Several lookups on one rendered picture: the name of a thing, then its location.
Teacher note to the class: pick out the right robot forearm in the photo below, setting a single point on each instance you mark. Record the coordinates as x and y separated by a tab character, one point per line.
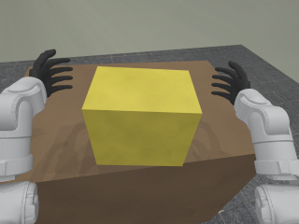
271	136

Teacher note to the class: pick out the robot right upper arm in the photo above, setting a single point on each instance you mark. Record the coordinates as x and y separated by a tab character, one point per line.
277	203

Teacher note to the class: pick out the carton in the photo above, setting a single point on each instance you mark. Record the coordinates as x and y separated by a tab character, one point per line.
141	116

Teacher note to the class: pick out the pedestal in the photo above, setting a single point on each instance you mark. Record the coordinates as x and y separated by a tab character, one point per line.
73	189

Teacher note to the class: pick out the robot left hand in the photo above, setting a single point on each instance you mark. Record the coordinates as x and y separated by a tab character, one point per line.
41	70

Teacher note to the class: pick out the left robot forearm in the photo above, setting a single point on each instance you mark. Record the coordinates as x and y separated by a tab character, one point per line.
19	103

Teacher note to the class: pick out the robot left upper arm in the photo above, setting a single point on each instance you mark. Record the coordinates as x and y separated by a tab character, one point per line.
19	203

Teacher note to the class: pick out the robot right hand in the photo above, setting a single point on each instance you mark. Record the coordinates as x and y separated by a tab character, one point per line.
238	80

